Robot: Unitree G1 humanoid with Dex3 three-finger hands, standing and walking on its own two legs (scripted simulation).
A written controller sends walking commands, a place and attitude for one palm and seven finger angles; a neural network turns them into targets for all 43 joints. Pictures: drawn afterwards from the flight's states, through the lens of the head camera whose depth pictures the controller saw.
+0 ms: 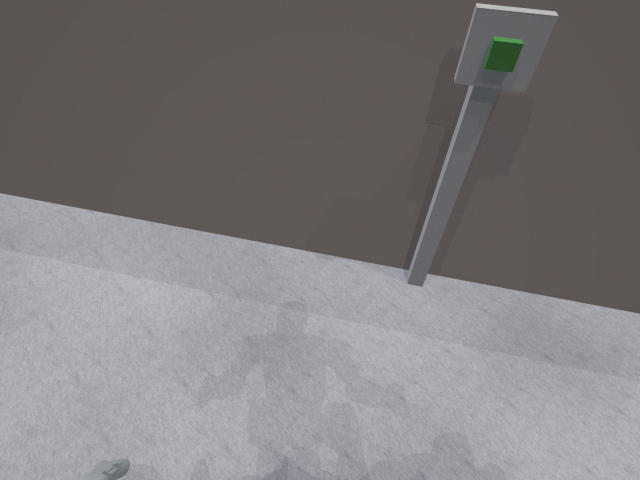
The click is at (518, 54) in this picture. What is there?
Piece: button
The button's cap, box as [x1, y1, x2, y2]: [484, 36, 523, 71]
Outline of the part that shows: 493,36 484,62 484,68 512,71 523,44 522,41 519,39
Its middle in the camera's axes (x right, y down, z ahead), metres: +0.40 -0.40 +0.84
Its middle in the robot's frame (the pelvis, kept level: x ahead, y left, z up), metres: +0.93 -0.34 +0.14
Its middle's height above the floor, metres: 0.91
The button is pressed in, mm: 0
